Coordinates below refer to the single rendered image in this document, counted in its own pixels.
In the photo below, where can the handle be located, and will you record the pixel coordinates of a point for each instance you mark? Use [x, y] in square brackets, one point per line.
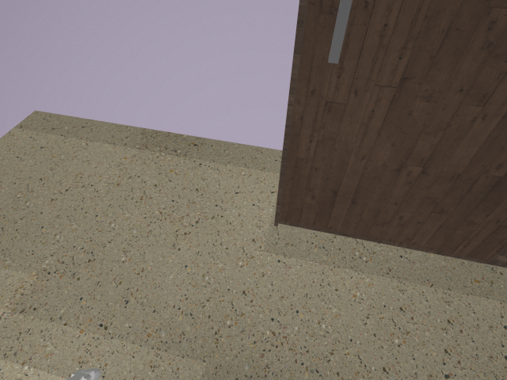
[339, 30]

